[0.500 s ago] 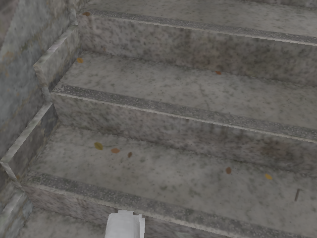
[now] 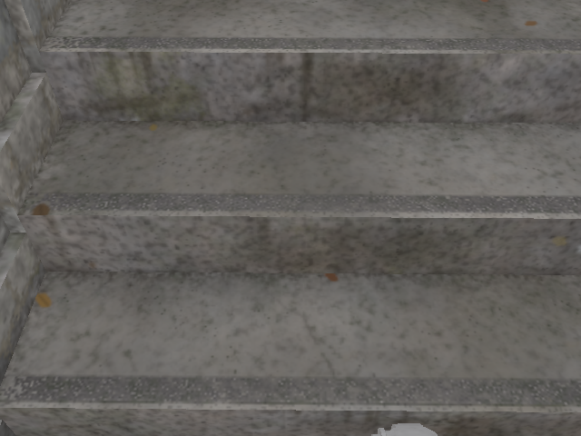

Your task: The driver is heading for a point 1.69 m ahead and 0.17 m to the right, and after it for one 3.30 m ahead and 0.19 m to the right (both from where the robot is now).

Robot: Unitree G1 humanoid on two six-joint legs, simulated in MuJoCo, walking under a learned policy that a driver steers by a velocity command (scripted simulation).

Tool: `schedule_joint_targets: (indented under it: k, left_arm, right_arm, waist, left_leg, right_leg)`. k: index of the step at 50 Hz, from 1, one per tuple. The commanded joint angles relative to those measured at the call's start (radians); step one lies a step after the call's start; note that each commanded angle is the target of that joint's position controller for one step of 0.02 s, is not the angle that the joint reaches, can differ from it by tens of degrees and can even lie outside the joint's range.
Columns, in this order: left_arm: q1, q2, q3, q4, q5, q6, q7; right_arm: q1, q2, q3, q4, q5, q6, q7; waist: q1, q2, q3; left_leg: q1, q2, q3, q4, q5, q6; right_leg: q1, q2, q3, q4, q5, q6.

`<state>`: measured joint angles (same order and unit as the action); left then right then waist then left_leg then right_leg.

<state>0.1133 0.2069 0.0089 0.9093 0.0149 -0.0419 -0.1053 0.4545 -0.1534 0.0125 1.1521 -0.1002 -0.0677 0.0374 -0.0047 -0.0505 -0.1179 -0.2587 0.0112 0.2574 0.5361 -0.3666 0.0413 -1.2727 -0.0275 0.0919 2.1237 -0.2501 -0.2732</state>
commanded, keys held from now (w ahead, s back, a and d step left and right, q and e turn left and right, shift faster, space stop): w+e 0.22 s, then e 0.16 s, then no key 0.62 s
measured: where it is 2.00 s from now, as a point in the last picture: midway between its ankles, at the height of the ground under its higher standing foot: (315, 368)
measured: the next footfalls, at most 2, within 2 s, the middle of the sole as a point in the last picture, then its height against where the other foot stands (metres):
right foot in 0.20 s outside the picture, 0.17 m higher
left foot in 0.80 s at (246, 361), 0.17 m higher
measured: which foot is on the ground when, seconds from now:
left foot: down 0.00-0.24, up 0.26-0.78, down 0.80-1.00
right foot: up 0.00-0.18, down 0.20-0.84, up 0.86-1.00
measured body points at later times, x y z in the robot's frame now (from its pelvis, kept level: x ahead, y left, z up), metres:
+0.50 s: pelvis +0.25 -0.03 +0.16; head +0.25 -0.02 +0.61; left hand +0.30 +0.19 +0.01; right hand +0.36 -0.31 +0.07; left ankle +0.33 +0.11 -0.31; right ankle +0.25 -0.11 -0.56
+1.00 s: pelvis +0.41 +0.04 +0.26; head +0.42 +0.05 +0.71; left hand +0.65 +0.26 +0.16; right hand +0.41 -0.21 +0.14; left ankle +0.51 +0.12 -0.39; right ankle +0.33 -0.10 -0.32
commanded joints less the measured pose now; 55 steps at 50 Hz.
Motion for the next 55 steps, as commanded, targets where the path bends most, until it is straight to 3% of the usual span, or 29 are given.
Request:
schedule_joint_targets:
  k: [1, 2, 3, 5, 6, 8, 10, 11, 12, 13, 14, 15, 16, 18, 20, 24, 28, 33, 34, 37, 40, 41, 42, 43, 45, 48, 49, 50, 55]
  left_arm:
    - [-0.166, -0.095, -0.067, -0.137, -0.025, 0.003, 0.021]
    - [-0.226, -0.042, -0.066, -0.172, -0.026, 0.002, 0.024]
    - [-0.263, -0.036, -0.062, -0.174, -0.040, 0.016, 0.030]
    - [-0.403, -0.029, -0.065, -0.225, -0.024, 0.064, 0.018]
    - [-0.428, -0.039, -0.066, -0.236, 0.002, 0.089, 0.006]
    - [-0.340, -0.041, -0.056, -0.243, -0.026, 0.096, -0.010]
    - [-0.139, 0.003, -0.027, -0.186, -0.011, 0.070, 0.000]
    - [-0.017, 0.078, 0.003, -0.140, -0.010, 0.055, 0.027]
    - [0.155, 0.108, 0.018, -0.093, -0.028, 0.047, 0.046]
    - [0.371, 0.161, 0.036, -0.004, 0.030, 0.063, 0.066]
    - [0.448, 0.257, 0.083, 0.023, 0.036, 0.053, 0.061]
    - [0.382, 0.266, 0.101, 0.041, 0.037, 0.019, 0.075]
    - [0.234, 0.170, 0.082, 0.032, 0.029, -0.001, 0.067]
    - [0.029, 0.005, 0.027, 0.043, 0.008, -0.027, 0.049]
    - [-0.042, -0.075, -0.014, 0.034, 0.029, -0.041, 0.035]
    - [0.109, 0.048, 0.010, 0.013, 0.084, -0.055, 0.075]
    - [0.370, 0.079, 0.004, 0.074, 0.103, -0.043, 0.066]
    - [0.396, 0.124, -0.016, 0.001, 0.084, -0.045, 0.056]
    - [0.342, 0.180, -0.001, -0.037, 0.068, -0.047, 0.049]
    - [0.252, 0.182, 0.011, -0.085, -0.001, -0.056, 0.050]
    - [0.085, 0.307, 0.076, -0.130, -0.018, -0.071, 0.049]
    - [0.140, 0.257, 0.082, -0.127, -0.022, -0.078, 0.040]
    - [0.287, 0.132, 0.068, -0.133, 0.013, -0.073, 0.035]
    - [0.270, 0.149, 0.098, -0.096, -0.006, -0.028, 0.014]
    - [0.085, 0.072, 0.101, -0.102, 0.000, -0.024, 0.031]
    - [0.143, 0.057, 0.061, -0.029, 0.035, -0.030, 0.075]
    - [0.173, 0.071, 0.056, -0.010, 0.032, -0.018, 0.079]
    - [0.178, -0.036, 0.038, -0.095, 0.042, 0.032, 0.123]
    - [0.112, -0.016, 0.024, -0.166, 0.023, 0.069, 0.158]
  right_arm:
    - [-0.044, 0.035, 0.028, -0.020, -0.063, -0.020, 0.010]
    - [-0.012, 0.005, 0.032, -0.018, -0.076, -0.022, 0.023]
    - [0.033, 0.002, 0.036, -0.008, -0.081, -0.023, 0.019]
    - [0.013, -0.021, 0.039, -0.048, -0.044, -0.023, 0.039]
    - [0.024, -0.041, 0.036, -0.051, 0.004, -0.032, 0.053]
    - [0.050, -0.201, 0.008, -0.052, 0.031, -0.071, 0.056]
    - [0.015, -0.267, -0.019, -0.067, 0.066, -0.080, 0.053]
    - [0.071, -0.250, -0.024, -0.074, 0.022, -0.083, 0.063]
    - [0.096, -0.182, -0.014, -0.086, -0.027, -0.087, 0.073]
    - [0.008, -0.149, -0.021, -0.122, -0.002, -0.060, 0.106]
    - [-0.046, -0.138, -0.044, -0.141, 0.085, -0.036, 0.118]
    - [-0.061, -0.117, -0.059, -0.147, 0.083, -0.027, 0.105]
    - [-0.108, -0.096, -0.058, -0.168, 0.065, -0.033, 0.072]
    - [-0.221, -0.017, -0.025, -0.251, 0.065, -0.036, 0.028]
    - [-0.197, -0.063, -0.037, -0.271, 0.065, -0.007, -0.005]
    - [-0.246, -0.072, -0.025, -0.328, 0.100, -0.004, -0.007]
    - [-0.411, -0.093, 0.000, -0.477, 0.097, 0.038, -0.055]
    - [-0.462, -0.119, 0.012, -0.560, 0.082, 0.058, -0.054]
    - [-0.473, -0.111, 0.021, -0.576, 0.070, 0.063, -0.039]
    - [-0.587, -0.059, 0.031, -0.632, 0.047, 0.064, 0.014]
    - [-0.452, -0.127, 0.014, -0.611, 0.109, 0.024, 0.023]
    - [-0.328, -0.197, -0.009, -0.549, 0.104, 0.000, 0.021]
    - [-0.134, -0.281, -0.036, -0.512, 0.074, -0.003, 0.024]
    - [0.055, -0.304, -0.042, -0.479, 0.049, 0.003, 0.048]
    - [0.049, -0.272, -0.051, -0.365, 0.078, -0.039, 0.046]
    - [-0.327, -0.102, -0.020, -0.366, 0.109, -0.045, 0.020]
    - [-0.416, -0.065, -0.010, -0.379, 0.113, -0.052, 0.015]
    - [-0.305, 0.011, -0.018, -0.318, 0.096, -0.019, -0.068]
    - [-0.186, -0.081, -0.047, -0.258, 0.095, 0.005, -0.118]
  waist:
    - [0.038, 0.055, 0.113]
    - [0.027, -0.002, 0.061]
    - [0.001, 0.072, 0.058]
    - [-0.015, 0.126, 0.068]
    - [-0.008, 0.122, 0.084]
    - [0.075, 0.187, 0.019]
    - [0.131, 0.243, -0.010]
    - [0.116, 0.220, -0.134]
    - [0.137, 0.114, -0.283]
    - [0.201, -0.072, -0.326]
    - [0.212, -0.064, -0.254]
    - [0.159, -0.023, -0.139]
    - [0.095, -0.005, -0.071]
    - [-0.033, 0.061, -0.047]
    - [-0.100, 0.107, -0.069]
    - [-0.038, -0.042, -0.069]
    - [0.053, 0.037, 0.007]
    - [0.061, -0.018, 0.088]
    - [0.032, -0.004, 0.062]
    - [0.003, -0.088, 0.057]
    - [-0.076, -0.108, -0.033]
    - [-0.045, -0.003, -0.126]
    - [-0.038, 0.316, -0.397]
    - [-0.149, 0.446, -0.295]
    - [-0.148, 0.340, 0.010]
    - [0.047, 0.034, 0.047]
    - [0.080, 0.079, 0.019]
    - [0.104, 0.059, 0.041]
    - [0.082, 0.104, 0.111]
  left_leg:
    - [0.103, 0.255, -0.174, -0.337, 0.179, 0.156]
    - [0.101, 0.229, -0.134, -0.359, 0.164, 0.136]
    - [0.081, 0.194, -0.086, -0.361, 0.214, 0.147]
    - [-0.069, 0.236, -0.014, -0.522, 0.338, 0.178]
    - [-0.091, 0.255, 0.009, -0.555, 0.525, 0.196]
    - [0.027, 0.286, 0.042, -0.392, 1.547, 0.206]
    - [0.327, 0.321, 0.038, -0.176, 1.775, 0.197]
    - [0.162, 0.288, 0.023, -0.011, 1.813, 0.148]
    - [-0.137, 0.234, -0.072, 0.250, 1.461, 0.093]
    - [-0.428, 0.062, -0.142, 0.544, 0.446, 0.023]
    - [-0.564, -0.026, -0.364, 1.004, 0.253, -0.005]
    - [-0.646, -0.027, -0.479, 1.232, 0.326, -0.010]
    - [-0.685, -0.044, -0.487, 1.385, 0.324, -0.008]
    - [-0.782, -0.051, -0.488, 1.507, 0.292, 0.084]
    - [-0.804, -0.008, -0.421, 1.379, 0.235, 0.069]
    - [-0.821, -0.016, -0.293, 1.603, 0.040, -0.038]
    - [-1.241, 0.009, -0.401, 1.749, -0.002, -0.028]
    - [-1.234, 0.078, -0.374, 1.568, 0.135, -0.083]
    - [-1.170, 0.090, -0.294, 1.355, 0.055, -0.075]
    - [-0.682, 0.059, -0.187, 1.006, -0.296, -0.034]
    - [-0.465, -0.058, -0.167, 0.644, -0.114, 0.005]
    - [-0.259, -0.037, -0.306, 0.516, 0.275, 0.088]
    - [0.151, 0.186, -0.847, 0.262, 0.616, 0.322]
    - [0.116, 0.314, -1.338, -0.043, 0.212, 0.354]
    - [-0.088, 0.223, -1.088, -0.056, -0.317, 0.252]
    - [-0.419, 0.136, -0.740, 0.047, -0.307, 0.163]
    - [-0.437, 0.128, -0.719, 0.016, -0.248, 0.150]
    - [-0.415, 0.154, -0.696, 0.069, -0.138, 0.153]
    - [-0.247, 0.149, -0.600, -0.003, -0.043, 0.167]
  right_leg:
    - [-0.286, -0.027, 0.018, 0.054, -0.054, -0.094]
    - [-0.203, -0.056, -0.026, -0.200, 0.119, -0.074]
    - [-0.171, -0.063, -0.071, -0.223, 0.225, -0.059]
    - [0.077, -0.083, -0.196, -0.428, 0.041, 0.011]
    - [0.192, -0.063, -0.282, -0.528, -0.034, 0.030]
    - [0.445, 0.051, -0.307, -0.679, 0.006, 0.073]
    - [0.515, 0.160, -0.323, -1.028, -0.120, 0.095]
    - [0.837, 0.156, -0.231, -0.952, 0.158, 0.043]
    - [1.207, 0.095, 0.071, -1.062, 0.318, -0.056]
    - [1.440, -0.040, 0.432, -1.444, 0.322, -0.136]
    - [1.349, -0.161, 0.687, -1.647, 0.198, -0.118]
    - [1.193, -0.168, 0.662, -1.663, 0.215, -0.078]
    - [1.040, -0.136, 0.587, -1.632, 0.226, -0.074]
    - [0.866, -0.084, 0.412, -1.619, 0.351, -0.052]
    - [0.814, -0.065, 0.213, -1.635, 0.557, -0.019]
    - [0.802, -0.060, 0.109, -1.707, 0.605, 0.013]
    - [1.098, -0.190, 0.274, -1.651, 0.521, 0.002]
    - [0.999, -0.215, 0.321, -1.754, 0.239, -0.003]
    - [1.031, -0.200, 0.257, -1.812, 0.249, 0.015]
    - [0.819, -0.201, 0.183, -1.934, 0.237, 0.081]
    - [1.083, -0.201, 0.122, -1.792, 0.931, 0.084]
    - [1.084, -0.106, 0.045, -1.554, 1.077, 0.147]
    - [0.748, 0.077, 0.054, -1.335, 0.341, 0.247]
    - [0.575, 0.187, 0.248, -0.992, -0.162, 0.308]
    - [0.301, 0.178, 0.266, -0.578, -0.041, 0.243]
    - [0.438, 0.046, 0.121, -0.545, 0.046, 0.217]
    - [0.465, 0.026, 0.115, -0.534, 0.035, 0.240]
    - [0.521, 0.075, 0.008, -0.490, 0.116, 0.250]
    - [0.396, 0.047, -0.009, -0.609, 0.096, 0.269]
